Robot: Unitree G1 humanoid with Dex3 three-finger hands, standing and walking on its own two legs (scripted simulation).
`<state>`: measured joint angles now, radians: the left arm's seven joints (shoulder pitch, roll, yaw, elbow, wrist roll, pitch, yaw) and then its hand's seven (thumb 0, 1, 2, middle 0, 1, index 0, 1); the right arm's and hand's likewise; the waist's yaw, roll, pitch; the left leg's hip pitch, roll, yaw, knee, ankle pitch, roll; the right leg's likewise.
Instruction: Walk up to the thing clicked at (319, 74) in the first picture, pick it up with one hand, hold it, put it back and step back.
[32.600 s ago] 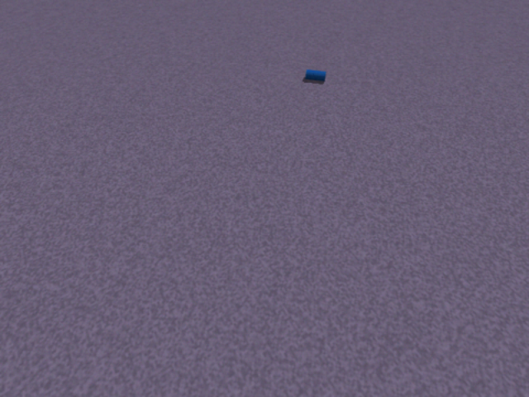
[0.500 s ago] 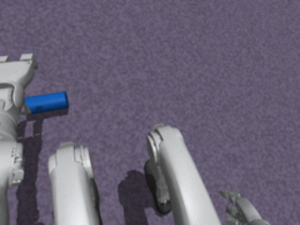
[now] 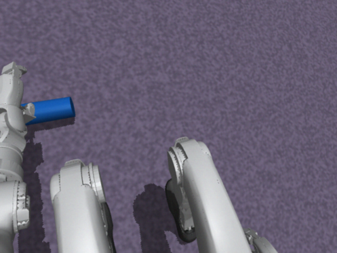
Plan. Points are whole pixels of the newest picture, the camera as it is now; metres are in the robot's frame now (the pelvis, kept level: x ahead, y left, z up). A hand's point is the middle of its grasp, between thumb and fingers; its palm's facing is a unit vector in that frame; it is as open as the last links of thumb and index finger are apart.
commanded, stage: home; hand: left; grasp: from above
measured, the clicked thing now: (49, 110) +0.49 +0.26 -0.32
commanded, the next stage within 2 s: none
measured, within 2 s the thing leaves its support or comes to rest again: neither
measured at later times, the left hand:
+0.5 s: hand out of the picture +0.29 +0.23 +0.07, palm faces +0.01 -0.93 -0.37, open 7.4 cm
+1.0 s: hand out of the picture +0.22 +0.21 +0.28, palm faces +0.19 -0.96 -0.20, open 7.4 cm
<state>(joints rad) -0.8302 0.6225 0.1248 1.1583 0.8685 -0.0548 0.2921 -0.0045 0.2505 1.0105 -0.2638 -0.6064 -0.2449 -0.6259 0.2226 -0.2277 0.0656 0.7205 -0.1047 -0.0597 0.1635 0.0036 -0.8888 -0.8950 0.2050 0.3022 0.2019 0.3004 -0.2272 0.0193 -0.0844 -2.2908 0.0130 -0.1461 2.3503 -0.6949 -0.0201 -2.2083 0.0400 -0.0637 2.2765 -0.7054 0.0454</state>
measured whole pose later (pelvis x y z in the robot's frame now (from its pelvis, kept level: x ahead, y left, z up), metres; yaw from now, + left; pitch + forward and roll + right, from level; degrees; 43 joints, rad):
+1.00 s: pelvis +0.06 +0.01 +0.35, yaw +8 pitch +14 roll -3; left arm 0.41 0.22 0.05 -0.04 -0.07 0.43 0.07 0.01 0.90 0.90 -0.20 -0.30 -0.20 -0.30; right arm 0.30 -0.21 0.03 0.52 0.04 -0.15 -0.17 0.01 -0.90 -0.90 0.20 0.30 0.20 0.30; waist -0.08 0.05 -0.19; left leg -0.87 0.04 -0.07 1.12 -0.50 -0.01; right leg -0.80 0.01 -0.04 1.05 -0.50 0.02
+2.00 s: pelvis +0.07 +0.01 +0.36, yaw +9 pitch +9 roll -3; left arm 0.51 0.23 0.03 -0.13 -0.06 0.45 0.01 0.01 0.90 0.90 -0.20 -0.30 -0.20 -0.30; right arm 0.30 -0.22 0.03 0.54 0.01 -0.24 -0.18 0.01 -0.90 -0.90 0.21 0.30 0.20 0.30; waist -0.04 0.04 -0.16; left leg -0.71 0.03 -0.06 1.02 -0.48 -0.01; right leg -0.64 0.00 -0.04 0.96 -0.48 0.02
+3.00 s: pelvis +0.07 +0.01 +0.36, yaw +9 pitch +9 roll -3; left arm 0.51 0.23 0.03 -0.14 -0.06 0.46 0.02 0.01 0.90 0.90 -0.20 -0.30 -0.20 -0.30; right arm 0.30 -0.22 0.03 0.53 0.01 -0.23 -0.18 0.01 -0.90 -0.90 0.21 0.30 0.20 0.30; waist -0.04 0.04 -0.17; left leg -0.72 0.03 -0.06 1.03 -0.48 -0.01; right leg -0.65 0.01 -0.04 0.96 -0.48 0.02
